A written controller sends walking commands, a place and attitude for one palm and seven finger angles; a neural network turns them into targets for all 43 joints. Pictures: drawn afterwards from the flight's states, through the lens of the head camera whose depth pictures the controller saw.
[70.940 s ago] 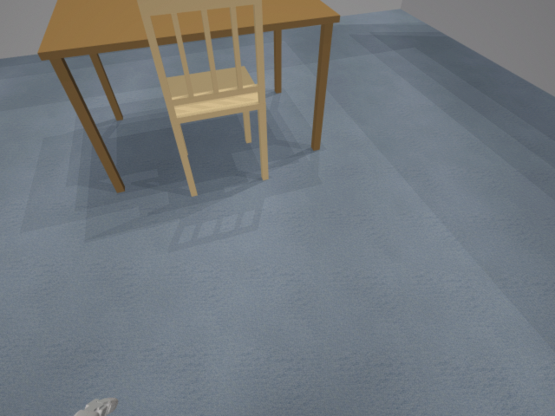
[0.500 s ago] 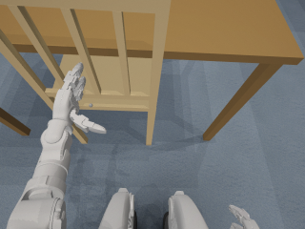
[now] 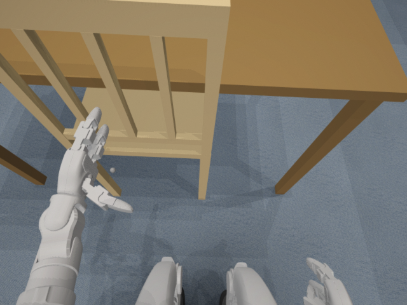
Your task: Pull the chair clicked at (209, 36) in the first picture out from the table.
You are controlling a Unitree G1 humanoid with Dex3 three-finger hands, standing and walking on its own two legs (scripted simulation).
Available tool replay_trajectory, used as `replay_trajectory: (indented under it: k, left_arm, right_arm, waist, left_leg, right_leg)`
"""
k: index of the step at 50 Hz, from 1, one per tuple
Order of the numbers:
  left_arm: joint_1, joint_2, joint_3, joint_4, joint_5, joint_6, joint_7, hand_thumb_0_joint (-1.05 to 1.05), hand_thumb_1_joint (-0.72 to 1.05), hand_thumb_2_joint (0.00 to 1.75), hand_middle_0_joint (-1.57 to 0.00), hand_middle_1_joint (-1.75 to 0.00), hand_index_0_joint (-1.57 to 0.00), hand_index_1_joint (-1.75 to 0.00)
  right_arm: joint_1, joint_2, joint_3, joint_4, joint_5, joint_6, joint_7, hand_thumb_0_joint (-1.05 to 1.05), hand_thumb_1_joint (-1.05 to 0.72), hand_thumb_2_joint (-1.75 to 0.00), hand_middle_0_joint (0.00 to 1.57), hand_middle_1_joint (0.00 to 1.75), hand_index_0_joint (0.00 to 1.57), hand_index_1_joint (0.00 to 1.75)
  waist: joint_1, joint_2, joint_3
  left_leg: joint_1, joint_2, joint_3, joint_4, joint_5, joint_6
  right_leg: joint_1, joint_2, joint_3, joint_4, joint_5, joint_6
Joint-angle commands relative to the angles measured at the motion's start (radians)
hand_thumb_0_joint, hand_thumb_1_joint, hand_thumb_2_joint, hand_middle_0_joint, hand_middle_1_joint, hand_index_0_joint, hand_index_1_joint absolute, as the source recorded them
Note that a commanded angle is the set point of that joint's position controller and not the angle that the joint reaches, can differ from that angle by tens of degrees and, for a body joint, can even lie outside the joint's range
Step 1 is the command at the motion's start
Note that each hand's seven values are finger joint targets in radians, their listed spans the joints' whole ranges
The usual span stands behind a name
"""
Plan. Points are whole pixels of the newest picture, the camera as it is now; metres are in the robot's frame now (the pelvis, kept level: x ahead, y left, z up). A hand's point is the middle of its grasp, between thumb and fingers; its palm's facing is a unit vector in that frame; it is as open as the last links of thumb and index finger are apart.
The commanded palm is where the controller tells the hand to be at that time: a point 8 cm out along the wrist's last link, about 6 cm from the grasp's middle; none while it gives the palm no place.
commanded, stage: aim the fingers beside a spindle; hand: left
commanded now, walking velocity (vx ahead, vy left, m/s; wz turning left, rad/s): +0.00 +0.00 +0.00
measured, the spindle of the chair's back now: (116, 95) +0.51 +0.20 +0.04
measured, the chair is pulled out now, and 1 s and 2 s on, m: -0.11 -0.11 -0.11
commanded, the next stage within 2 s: none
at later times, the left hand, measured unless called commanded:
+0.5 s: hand (109, 175) +0.35 +0.19 +0.01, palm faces -0.04 -1.00 -0.04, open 16.9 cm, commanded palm +0.33 +0.24 +0.02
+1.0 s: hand (108, 175) +0.34 +0.19 +0.02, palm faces -0.07 -1.00 -0.05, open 16.9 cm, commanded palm +0.33 +0.24 +0.02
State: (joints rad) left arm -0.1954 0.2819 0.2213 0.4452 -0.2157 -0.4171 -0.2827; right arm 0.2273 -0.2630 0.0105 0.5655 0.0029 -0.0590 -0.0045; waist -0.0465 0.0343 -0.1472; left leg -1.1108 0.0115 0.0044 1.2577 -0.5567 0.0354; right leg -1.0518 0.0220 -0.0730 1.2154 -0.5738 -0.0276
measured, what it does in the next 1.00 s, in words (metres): stands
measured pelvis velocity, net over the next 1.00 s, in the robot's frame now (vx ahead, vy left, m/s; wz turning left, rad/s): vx -0.01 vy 0.01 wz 0.00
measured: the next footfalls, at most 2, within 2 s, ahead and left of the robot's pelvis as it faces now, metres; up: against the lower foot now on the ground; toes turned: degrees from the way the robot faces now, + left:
none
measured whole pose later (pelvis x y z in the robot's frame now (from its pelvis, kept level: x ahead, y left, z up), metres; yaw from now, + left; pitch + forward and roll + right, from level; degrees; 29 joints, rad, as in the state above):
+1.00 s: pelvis -0.01 +0.01 +0.00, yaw +0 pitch +23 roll -3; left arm -0.21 0.28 0.22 0.49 -0.21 -0.42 -0.28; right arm 0.25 -0.27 0.02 0.59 0.00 -0.09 -0.01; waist -0.05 0.04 -0.16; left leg -1.13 0.01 0.01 1.27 -0.54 0.05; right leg -1.07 0.02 -0.07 1.22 -0.55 -0.02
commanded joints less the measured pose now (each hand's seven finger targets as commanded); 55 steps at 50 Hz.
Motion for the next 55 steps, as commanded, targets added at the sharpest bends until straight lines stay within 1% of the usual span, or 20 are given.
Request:
replay_trajectory:
  k: [1,4,6,9,12,14,18,20,21,26,28,32,36,38,41,43,45,47,50,55]
  left_arm:
    - [-0.161,0.14,0.042,-0.161,-0.018,-0.049,0.009,0.0,-0.5,0.3,-0.06,-0.08,-0.06,-0.08]
    - [-0.163,0.15,0.063,-0.087,-0.017,-0.031,0.0,0.0,-0.5,0.3,-0.06,-0.08,-0.06,-0.08]
    - [-0.189,0.143,0.053,-0.106,-0.018,-0.037,-0.007,0.0,-0.5,0.3,-0.06,-0.08,-0.06,-0.08]
    - [-0.292,0.179,0.055,-0.219,-0.018,-0.071,-0.007,0.0,-0.5,0.3,-0.06,-0.08,-0.06,-0.08]
    - [-0.256,0.19,0.061,-0.293,-0.021,-0.093,0.006,0.0,-0.5,0.3,-0.06,-0.08,-0.06,-0.08]
    - [-0.24,0.196,0.072,-0.248,-0.017,-0.079,0.013,0.0,-0.5,0.3,-0.06,-0.08,-0.06,-0.08]
    - [-0.242,0.17,0.074,-0.038,-0.004,-0.032,0.015,0.0,-0.5,0.3,-0.06,-0.08,-0.06,-0.08]
    - [-0.222,0.186,0.099,-0.013,-0.006,-0.022,0.004,0.0,-0.5,0.3,-0.06,-0.08,-0.06,-0.08]
    - [-0.223,0.163,0.077,-0.001,-0.011,-0.018,-0.006,0.0,-0.5,0.3,-0.06,-0.08,-0.06,-0.08]
    - [-0.316,0.196,0.062,-0.201,-0.019,-0.073,-0.017,0.0,-0.5,0.3,-0.06,-0.08,-0.06,-0.08]
    - [-0.357,0.209,0.061,-0.237,-0.021,-0.091,-0.003,0.0,-0.5,0.3,-0.06,-0.08,-0.06,-0.08]
    - [-0.334,0.206,0.088,-0.1,-0.008,-0.077,0.027,0.0,-0.5,0.3,-0.06,-0.08,-0.06,-0.08]
    - [-0.317,0.197,0.093,0.04,0.004,-0.038,0.013,0.0,-0.5,0.3,-0.06,-0.08,-0.06,-0.08]
    - [-0.322,0.185,0.076,0.022,-0.001,-0.036,-0.007,0.0,-0.5,0.3,-0.06,-0.08,-0.06,-0.08]
    - [-0.276,0.221,0.106,-0.121,-0.023,-0.056,-0.024,0.0,-0.5,0.3,-0.06,-0.08,-0.06,-0.08]
    - [-0.272,0.192,0.063,-0.206,-0.029,-0.07,-0.023,0.0,-0.5,0.3,-0.06,-0.08,-0.06,-0.08]
    - [-0.246,0.203,0.086,-0.221,-0.032,-0.069,-0.004,0.0,-0.5,0.3,-0.06,-0.08,-0.06,-0.08]
    - [-0.255,0.186,0.08,-0.158,-0.023,-0.062,0.014,0.0,-0.5,0.3,-0.06,-0.08,-0.06,-0.08]
    - [-0.271,0.183,0.086,-0.09,-0.006,-0.06,0.025,0.0,-0.5,0.3,-0.06,-0.08,-0.06,-0.08]
    - [-0.25,0.143,0.03,-0.167,-0.011,-0.062,-0.005,0.0,-0.5,0.3,-0.06,-0.08,-0.06,-0.08]
  right_arm:
    - [0.064,-0.147,-0.053,-0.084,0.004,-0.038,-0.006,0.0,-0.9,-0.9,0.2,0.3,0.2,0.3]
    - [0.053,-0.153,-0.05,-0.085,0.007,-0.035,-0.009,0.0,-0.9,-0.9,0.2,0.3,0.2,0.3]
    - [0.046,-0.152,-0.051,-0.093,0.008,-0.039,-0.01,0.0,-0.9,-0.9,0.2,0.3,0.2,0.3]
    - [0.045,-0.152,-0.052,-0.099,0.004,-0.052,-0.018,0.0,-0.9,-0.9,0.2,0.3,0.2,0.3]
    - [0.048,-0.148,-0.052,-0.099,0.001,-0.067,-0.019,0.0,-0.9,-0.9,0.2,0.3,0.2,0.3]
    - [0.05,-0.149,-0.049,-0.089,0.002,-0.067,-0.02,0.0,-0.9,-0.9,0.2,0.3,0.2,0.3]
    - [0.043,-0.152,-0.041,-0.074,0.007,-0.057,-0.022,0.0,-0.9,-0.9,0.2,0.3,0.2,0.3]
    - [0.035,-0.157,-0.041,-0.086,0.008,-0.053,-0.02,0.0,-0.9,-0.9,0.2,0.3,0.2,0.3]
    - [0.033,-0.155,-0.041,-0.092,0.01,-0.052,-0.018,0.0,-0.9,-0.9,0.2,0.3,0.2,0.3]
    - [0.043,-0.151,-0.046,-0.109,0.009,-0.069,-0.022,0.0,-0.9,-0.9,0.2,0.3,0.2,0.3]
    - [0.05,-0.155,-0.047,-0.096,0.007,-0.079,-0.026,0.0,-0.9,-0.9,0.2,0.3,0.2,0.3]
    - [0.05,-0.157,-0.042,-0.063,0.004,-0.078,-0.03,0.0,-0.9,-0.9,0.2,0.3,0.2,0.3]
    - [0.049,-0.161,-0.038,-0.063,0.005,-0.07,-0.027,0.0,-0.9,-0.9,0.2,0.3,0.2,0.3]
    - [0.056,-0.162,-0.039,-0.081,0.006,-0.07,-0.024,0.0,-0.9,-0.9,0.2,0.3,0.2,0.3]
    - [0.058,-0.161,-0.049,-0.103,0.007,-0.072,-0.018,0.0,-0.9,-0.9,0.2,0.3,0.2,0.3]
    - [0.064,-0.156,-0.052,-0.111,0.007,-0.077,-0.014,0.0,-0.9,-0.9,0.2,0.3,0.2,0.3]
    - [0.067,-0.155,-0.054,-0.096,0.005,-0.076,-0.013,0.0,-0.9,-0.9,0.2,0.3,0.2,0.3]
    - [0.063,-0.154,-0.049,-0.082,0.005,-0.071,-0.017,0.0,-0.9,-0.9,0.2,0.3,0.2,0.3]
    - [0.061,-0.156,-0.048,-0.066,0.003,-0.073,-0.021,0.0,-0.9,-0.9,0.2,0.3,0.2,0.3]
    - [0.053,-0.154,-0.05,-0.093,0.003,-0.074,-0.015,0.0,-0.9,-0.9,0.2,0.3,0.2,0.3]
  waist:
    - [-0.026,-0.003,-0.396]
    - [-0.029,-0.029,-0.34]
    - [-0.023,-0.006,-0.354]
    - [-0.02,0.062,-0.44]
    - [-0.002,0.098,-0.51]
    - [-0.012,0.056,-0.48]
    - [-0.031,-0.018,-0.316]
    - [-0.012,-0.02,-0.329]
    - [-0.02,-0.031,-0.324]
    - [-0.006,0.085,-0.475]
    - [-0.026,0.075,-0.476]
    - [-0.035,0.006,-0.366]
    - [-0.03,-0.009,-0.32]
    - [-0.023,0.011,-0.363]
    - [0.009,0.052,-0.494]
    - [-0.001,0.091,-0.529]
    - [-0.003,0.063,-0.503]
    - [-0.024,0.004,-0.409]
    - [-0.028,0.0,-0.344]
    - [-0.014,0.071,-0.44]
  left_leg:
    - [0.343,0.003,-0.067,-0.126,0.478,-0.014]
    - [0.259,-0.004,-0.053,-0.12,0.374,-0.009]
    - [0.261,-0.007,-0.053,-0.121,0.347,-0.009]
    - [0.34,-0.004,-0.062,-0.115,0.395,-0.013]
    - [0.427,-0.001,-0.074,-0.127,0.468,-0.022]
    - [0.392,0.0,-0.074,-0.123,0.445,-0.017]
    - [0.215,-0.009,-0.058,-0.122,0.264,-0.007]
    - [0.187,-0.013,-0.05,-0.125,0.231,-0.008]
    - [0.182,-0.014,-0.045,-0.126,0.218,-0.006]
    - [0.33,-0.008,-0.059,-0.133,0.323,-0.011]
    - [0.361,-0.001,-0.075,-0.13,0.333,-0.011]
    - [0.266,-0.002,-0.076,-0.136,0.244,-0.01]
    - [0.178,-0.011,-0.056,-0.126,0.18,-0.006]
    - [0.201,-0.011,-0.057,-0.126,0.218,-0.005]
    - [0.321,-0.006,-0.06,-0.134,0.359,-0.013]
    - [0.406,0.001,-0.076,-0.137,0.443,-0.02]
    - [0.4,0.003,-0.08,-0.14,0.434,-0.022]
    - [0.323,0.002,-0.078,-0.139,0.368,-0.015]
    - [0.276,-0.001,-0.077,-0.137,0.305,-0.016]
    - [0.363,-0.002,-0.076,-0.137,0.375,-0.019]
  right_leg:
    - [0.178,0.004,0.044,-0.14,0.422,-0.004]
    - [0.165,0.003,0.05,-0.144,0.366,-0.005]
    - [0.164,0.002,0.053,-0.145,0.337,-0.008]
    - [0.162,0.002,0.057,-0.136,0.35,-0.013]
    - [0.178,0.002,0.054,-0.137,0.379,-0.015]
    - [0.174,0.006,0.052,-0.139,0.369,-0.012]
    - [0.136,0.007,0.055,-0.155,0.247,-0.009]
    - [0.153,0.003,0.066,-0.159,0.218,-0.01]
    - [0.155,0.002,0.07,-0.17,0.209,-0.008]
    - [0.176,0.002,0.07,-0.155,0.274,-0.015]
    - [0.142,0.008,0.062,-0.15,0.265,-0.013]
    - [0.111,0.008,0.054,-0.161,0.194,-0.008]
    - [0.107,0.004,0.066,-0.165,0.149,-0.009]
    - [0.122,0.005,0.064,-0.151,0.186,-0.013]
    - [0.188,0.003,0.064,-0.143,0.31,-0.017]
    - [0.165,0.006,0.051,-0.131,0.348,-0.017]
    - [0.163,0.007,0.049,-0.141,0.343,-0.011]
    - [0.14,0.008,0.044,-0.146,0.302,-0.006]
    - [0.102,0.005,0.042,-0.144,0.251,-0.009]
    - [0.122,0.002,0.044,-0.14,0.297,-0.015]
